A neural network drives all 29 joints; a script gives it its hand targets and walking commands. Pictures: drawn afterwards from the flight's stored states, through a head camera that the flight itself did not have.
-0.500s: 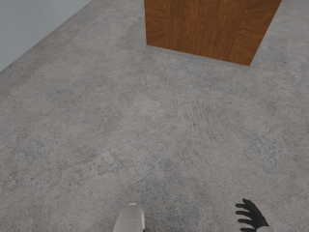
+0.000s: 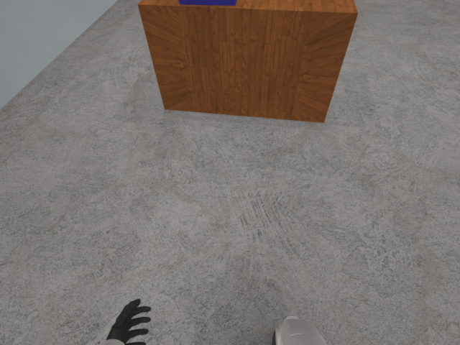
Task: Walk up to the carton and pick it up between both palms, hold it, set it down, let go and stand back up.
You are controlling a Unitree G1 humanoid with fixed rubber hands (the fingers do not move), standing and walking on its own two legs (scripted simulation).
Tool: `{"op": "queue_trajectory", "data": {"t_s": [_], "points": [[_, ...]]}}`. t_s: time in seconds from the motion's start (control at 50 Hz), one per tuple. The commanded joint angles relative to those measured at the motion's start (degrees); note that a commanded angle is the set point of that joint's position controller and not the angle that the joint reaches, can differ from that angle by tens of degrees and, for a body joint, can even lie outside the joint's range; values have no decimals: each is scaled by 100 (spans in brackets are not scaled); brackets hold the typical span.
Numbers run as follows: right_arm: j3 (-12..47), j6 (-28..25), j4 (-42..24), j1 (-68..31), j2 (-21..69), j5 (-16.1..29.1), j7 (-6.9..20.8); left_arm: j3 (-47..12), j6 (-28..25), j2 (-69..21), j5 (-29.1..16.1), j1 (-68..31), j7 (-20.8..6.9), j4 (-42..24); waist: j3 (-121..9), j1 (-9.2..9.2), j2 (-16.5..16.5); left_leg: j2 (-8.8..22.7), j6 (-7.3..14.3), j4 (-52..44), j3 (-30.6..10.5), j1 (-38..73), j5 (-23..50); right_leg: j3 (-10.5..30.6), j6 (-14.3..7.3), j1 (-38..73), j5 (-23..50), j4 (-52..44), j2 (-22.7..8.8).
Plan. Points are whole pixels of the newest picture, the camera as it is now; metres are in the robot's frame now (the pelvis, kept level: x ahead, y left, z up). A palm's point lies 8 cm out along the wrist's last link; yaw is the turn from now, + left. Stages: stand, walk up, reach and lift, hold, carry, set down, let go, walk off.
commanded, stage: walk up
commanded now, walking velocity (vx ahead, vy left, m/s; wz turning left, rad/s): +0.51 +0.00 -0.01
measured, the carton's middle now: out of the picture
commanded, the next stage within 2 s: none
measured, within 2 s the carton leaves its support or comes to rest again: neither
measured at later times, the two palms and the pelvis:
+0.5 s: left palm out of the picture +0.12 +0.20 -0.13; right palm (309, 200) +0.43 -0.21 -0.12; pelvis +0.23 -0.01 -0.01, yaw +2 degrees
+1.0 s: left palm (151, 148) +0.65 +0.20 -0.11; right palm (318, 221) +0.38 -0.22 -0.15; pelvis +0.48 -0.01 -0.01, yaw +0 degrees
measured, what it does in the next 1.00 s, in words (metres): walks ahead: right foot, then left foot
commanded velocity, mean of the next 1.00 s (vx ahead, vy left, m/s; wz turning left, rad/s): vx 0.51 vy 0.05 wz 0.00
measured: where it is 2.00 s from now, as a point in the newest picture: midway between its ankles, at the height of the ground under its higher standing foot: (223, 193)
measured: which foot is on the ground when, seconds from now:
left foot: down 0.00-0.04, up 0.06-0.50, down 0.52-1.00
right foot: up 0.00-0.04, down 0.06-0.54, up 0.56-0.98, down 1.00-1.00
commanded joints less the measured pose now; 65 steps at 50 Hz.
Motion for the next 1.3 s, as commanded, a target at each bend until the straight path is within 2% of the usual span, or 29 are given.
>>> {"op": "queue_trajectory", "data": {"t_s": [0.0,0.02,0.04,0.06,0.08,0.12,0.14,0.2,0.42,0.46,0.48,0.5,0.52,0.54,0.56,0.6,0.64,0.74,0.86,0.92,0.96,0.98,1.0,1.02,1.04,1.06,1.1,1.16,1.28], "points": [[-115,-76,-406,-518,-945,-3,86,133,-180,463,46,927,112,-26,55,827,758,818,614,-547,-594,-1852,-323,-628,-133,2446,-149,-365,503],[-131,-74,-487,-463,-916,-15,92,223,-269,696,99,1607,186,158,-286,1120,101,532,478,805,-269,-1985,1,-158,-275,3158,-674,-825,207],[-6,-56,-676,-677,-469,-24,84,374,-361,1260,128,2648,286,316,-734,1581,-1451,31,226,3040,-167,-2934,-1404,1967,-676,3950,-1771,-1816,-1223],[34,-15,-863,-463,-277,-18,49,508,-325,1786,67,2992,365,484,-1068,1549,-1798,-341,207,4314,-710,-3705,-1898,4067,-1084,4134,-2898,-2927,-2190],[-28,46,-823,-312,-551,-39,48,513,-310,1794,-20,2656,430,399,-632,1336,-1222,-171,211,5045,-1235,-3785,-1473,4706,-1047,3280,-3401,-3226,-2406],[-21,53,-661,-477,-486,49,74,347,-401,1151,11,1540,436,99,337,740,-410,355,222,5129,-1458,-3701,-316,3208,-879,2267,-1882,-2759,-1906],[-33,74,-590,-473,-432,47,79,252,-447,822,-12,1279,399,62,212,552,-479,459,196,4877,-1382,-3361,84,2373,-739,2034,-1143,-2664,-1567],[-50,232,-579,-566,-408,-22,117,152,-585,356,-69,1517,344,193,180,528,-1179,425,58,4555,-1078,-3043,376,1459,-814,1885,609,-2460,-1248],[188,259,-1373,-2611,-215,50,312,195,-515,557,24,2357,428,587,505,1020,-874,20,131,1080,-141,-2215,519,605,-926,2183,1460,-2631,-1042],[152,208,-1362,-2442,-333,56,269,267,-446,738,-2,2373,421,655,335,906,-879,-210,249,641,79,-1745,330,341,-836,2515,2202,-2122,-972],[104,146,-1229,-1949,-383,38,240,271,-420,754,-23,2268,416,669,98,585,-780,-292,352,234,92,-1015,587,125,-747,2340,2701,-1379,-896],[52,25,-1019,-1049,-569,-42,172,189,-409,383,-51,2273,396,661,-526,71,-499,-79,514,130,-296,704,773,-275,-531,1496,2351,-147,-435],[-150,-49,-848,53,-1264,-179,99,126,-405,20,-148,2397,391,499,-1342,-338,777,1482,918,-191,-2424,2329,106,-693,-211,-63,-45,1793,152],[-330,-23,-552,788,-1828,-97,37,164,-402,194,-167,2517,399,451,-2121,-464,1843,2594,1266,-694,-4272,2967,301,-184,-190,-806,-2319,2894,674],[-326,17,-503,581,-1770,2,-9,278,-397,489,-149,2290,387,445,-1824,-261,1253,2510,1300,-889,-4374,2418,42,450,-266,-929,-1987,3418,378],[-119,-60,-663,-464,-944,-33,-97,196,-473,94,-93,1617,334,373,-557,67,1140,1912,1105,-800,-2903,1135,753,436,-310,-1264,-1315,3661,18],[54,-123,-687,-947,-444,38,-103,155,-408,-129,31,1630,295,424,-268,388,1336,1446,985,-960,-2079,199,1086,484,-268,-837,-932,3291,-136],[100,-233,-545,-756,-513,22,-111,138,-133,-72,35,1027,216,140,241,519,946,1492,1282,-1437,-1735,-409,1335,265,-33,-893,-594,2449,-232],[120,-218,-390,-456,-574,0,-40,-16,-104,-153,-36,-102,93,-381,766,357,1024,1284,1062,-1890,-1227,-1018,560,-72,-68,10,194,220,-84],[14,-209,-310,-385,-792,-1,-3,7,-195,30,-18,-12,107,-358,540,411,1018,1238,929,-1512,-1029,-491,1218,-360,-213,500,139,-223,155],[-21,-175,-239,-358,-776,13,15,102,-309,234,0,596,169,-146,197,749,415,1052,723,-323,-627,-572,2467,-572,-370,1656,284,-704,406],[-29,-146,-269,-355,-778,52,20,205,-384,521,48,1550,228,160,-396,1126,6,776,556,963,-283,-945,2441,-316,-520,2842,-59,-936,280],[65,-119,-445,-361,-436,82,29,366,-436,1057,113,2617,318,405,-1166,1513,-1162,241,228,2897,26,-1932,682,1433,-978,4097,-820,-1516,-1039],[62,-88,-610,-102,-321,152,21,489,-361,1578,31,2923,367,598,-1623,1412,-2193,-444,176,4332,-325,-2848,-1711,3607,-1522,4555,-1222,-2421,-1957],[-20,-62,-674,-424,-526,65,10,445,-321,1370,-59,2506,407,583,-1272,1333,-1334,-125,242,5041,-803,-3126,-1516,3789,-1609,3946,-1936,-2765,-1971],[-28,-58,-682,-668,-531,97,38,336,-343,1021,-25,1954,440,386,-630,1120,-682,159,270,5284,-986,-3361,-977,3145,-1502,3359,-1761,-2682,-1822],[17,-31,-583,-790,-193,37,55,166,-446,547,-48,1208,434,264,-46,694,-336,435,283,4963,-1036,-3108,-184,2065,-1185,2378,-817,-2721,-1375],[-95,178,-383,-521,-176,-31,-10,178,-628,410,-47,1498,383,387,-2,577,52,460,64,4796,-1156,-2774,29,1847,-1138,2137,1419,-2470,-1647],[169,334,-969,-2143,15,41,179,65,-588,280,-20,1861,406,547,304,769,-985,498,17,2679,-743,-2847,612,681,-1030,1977,773,-2790,-877]]}}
